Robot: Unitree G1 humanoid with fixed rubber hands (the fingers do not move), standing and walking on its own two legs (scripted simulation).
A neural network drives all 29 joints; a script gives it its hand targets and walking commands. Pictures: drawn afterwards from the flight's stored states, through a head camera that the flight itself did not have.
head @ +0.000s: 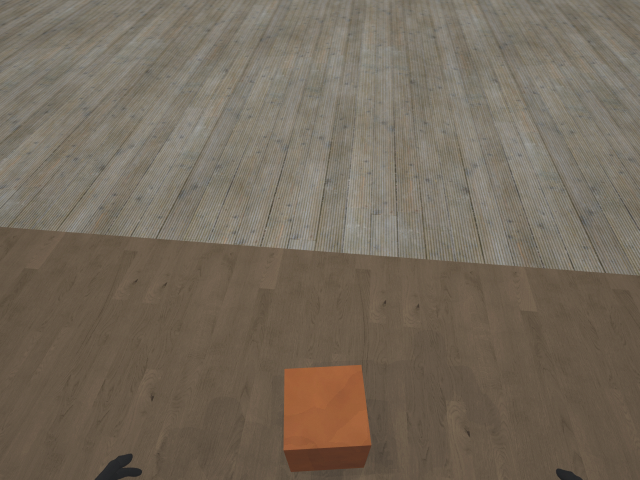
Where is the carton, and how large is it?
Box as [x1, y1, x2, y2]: [284, 365, 370, 471]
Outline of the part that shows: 360,365 293,368 284,370 284,452 291,471 363,467 370,447 370,438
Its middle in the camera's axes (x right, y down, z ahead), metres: +0.01 +0.49 +1.07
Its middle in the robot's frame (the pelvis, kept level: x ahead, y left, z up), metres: +0.39 +0.03 -0.66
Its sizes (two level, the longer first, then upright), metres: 0.210 0.200 0.250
